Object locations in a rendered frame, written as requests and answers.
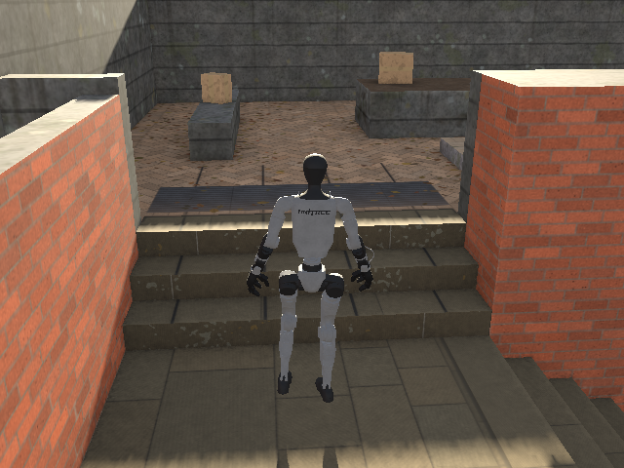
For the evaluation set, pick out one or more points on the left robot upper arm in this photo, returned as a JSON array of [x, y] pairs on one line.
[[277, 218]]

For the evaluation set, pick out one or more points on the left robot hand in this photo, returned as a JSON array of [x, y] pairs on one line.
[[252, 281]]

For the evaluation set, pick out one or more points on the right robot forearm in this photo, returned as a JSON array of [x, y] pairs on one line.
[[361, 257]]

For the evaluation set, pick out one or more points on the robot right shin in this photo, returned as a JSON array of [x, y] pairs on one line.
[[327, 355]]

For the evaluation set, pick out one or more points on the robot torso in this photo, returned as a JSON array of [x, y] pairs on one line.
[[312, 235]]

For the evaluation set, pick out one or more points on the right robot hand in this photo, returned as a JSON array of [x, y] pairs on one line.
[[362, 276]]

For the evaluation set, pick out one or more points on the left robot forearm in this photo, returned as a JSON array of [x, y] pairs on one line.
[[261, 257]]

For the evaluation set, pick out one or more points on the right robot upper arm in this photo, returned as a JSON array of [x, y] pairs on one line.
[[344, 206]]

